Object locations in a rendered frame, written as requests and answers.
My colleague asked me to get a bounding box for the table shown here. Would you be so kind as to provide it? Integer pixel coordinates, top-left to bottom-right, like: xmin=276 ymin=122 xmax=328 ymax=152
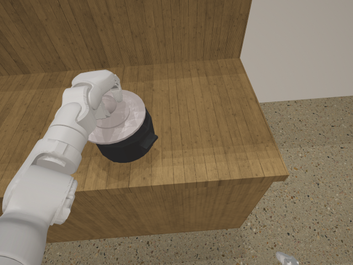
xmin=0 ymin=0 xmax=290 ymax=243

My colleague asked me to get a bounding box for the robot right hand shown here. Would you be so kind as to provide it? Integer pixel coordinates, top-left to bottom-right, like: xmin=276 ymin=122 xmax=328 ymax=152
xmin=276 ymin=251 xmax=299 ymax=265

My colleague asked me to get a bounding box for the lid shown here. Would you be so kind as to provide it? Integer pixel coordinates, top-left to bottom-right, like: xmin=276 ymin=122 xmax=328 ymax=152
xmin=88 ymin=90 xmax=146 ymax=145

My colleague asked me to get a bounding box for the left robot upper arm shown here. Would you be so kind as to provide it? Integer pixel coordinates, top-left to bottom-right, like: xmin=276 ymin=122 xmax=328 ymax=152
xmin=0 ymin=164 xmax=78 ymax=265

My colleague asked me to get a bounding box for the knob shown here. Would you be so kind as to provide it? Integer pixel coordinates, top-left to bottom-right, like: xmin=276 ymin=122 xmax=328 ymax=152
xmin=102 ymin=95 xmax=116 ymax=113

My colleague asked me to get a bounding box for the robot left hand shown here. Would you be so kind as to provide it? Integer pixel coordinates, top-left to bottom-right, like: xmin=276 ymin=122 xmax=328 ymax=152
xmin=72 ymin=70 xmax=123 ymax=120

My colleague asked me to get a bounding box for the left robot forearm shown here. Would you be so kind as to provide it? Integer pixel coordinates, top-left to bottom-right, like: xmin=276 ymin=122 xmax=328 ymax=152
xmin=2 ymin=80 xmax=102 ymax=213

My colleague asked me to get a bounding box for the pot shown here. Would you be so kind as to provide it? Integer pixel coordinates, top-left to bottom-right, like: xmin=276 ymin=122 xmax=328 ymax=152
xmin=96 ymin=107 xmax=158 ymax=163

